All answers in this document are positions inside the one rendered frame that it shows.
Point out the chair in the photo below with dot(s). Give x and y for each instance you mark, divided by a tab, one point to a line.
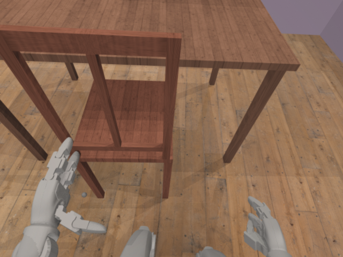
123	120

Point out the table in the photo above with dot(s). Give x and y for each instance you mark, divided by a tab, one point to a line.
218	34

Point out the right robot hand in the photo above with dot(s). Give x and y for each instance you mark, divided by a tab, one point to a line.
269	235

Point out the left robot shin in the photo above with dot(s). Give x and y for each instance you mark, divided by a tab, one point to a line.
144	228

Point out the left robot hand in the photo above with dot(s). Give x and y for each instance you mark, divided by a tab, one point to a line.
53	189

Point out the robot left forearm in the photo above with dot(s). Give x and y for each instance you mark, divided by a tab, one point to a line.
39	240

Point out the robot left thigh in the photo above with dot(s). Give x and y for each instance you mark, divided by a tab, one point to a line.
140	244

